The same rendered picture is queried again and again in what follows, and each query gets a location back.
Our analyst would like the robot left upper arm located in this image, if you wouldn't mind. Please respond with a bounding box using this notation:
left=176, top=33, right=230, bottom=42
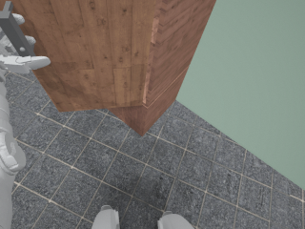
left=0, top=132, right=27, bottom=229

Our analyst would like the handle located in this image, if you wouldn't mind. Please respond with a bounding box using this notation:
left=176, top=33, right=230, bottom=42
left=0, top=1, right=36, bottom=57

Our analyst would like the robot right shin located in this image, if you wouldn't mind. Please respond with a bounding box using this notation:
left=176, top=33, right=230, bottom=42
left=162, top=211, right=173, bottom=218

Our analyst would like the left robot hand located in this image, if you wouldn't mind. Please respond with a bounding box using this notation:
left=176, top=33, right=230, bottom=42
left=0, top=13, right=51, bottom=75

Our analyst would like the robot left thigh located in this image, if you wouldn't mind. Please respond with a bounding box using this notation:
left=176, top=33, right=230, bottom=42
left=91, top=209, right=120, bottom=229

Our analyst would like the robot left forearm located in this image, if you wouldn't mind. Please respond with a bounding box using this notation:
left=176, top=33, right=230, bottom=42
left=0, top=72, right=13, bottom=136

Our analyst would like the cupboard door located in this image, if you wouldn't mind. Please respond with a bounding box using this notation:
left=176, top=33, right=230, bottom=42
left=0, top=0, right=156, bottom=113

